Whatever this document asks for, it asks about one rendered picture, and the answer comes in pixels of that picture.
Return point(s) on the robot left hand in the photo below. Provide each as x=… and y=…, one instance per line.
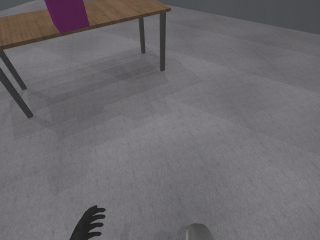
x=84, y=225

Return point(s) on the carton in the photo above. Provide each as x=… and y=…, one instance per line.
x=67, y=15

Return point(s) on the table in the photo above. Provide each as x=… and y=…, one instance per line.
x=35, y=26

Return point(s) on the robot right shin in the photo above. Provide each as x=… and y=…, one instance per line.
x=196, y=222

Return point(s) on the robot right thigh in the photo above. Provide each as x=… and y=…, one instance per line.
x=197, y=231

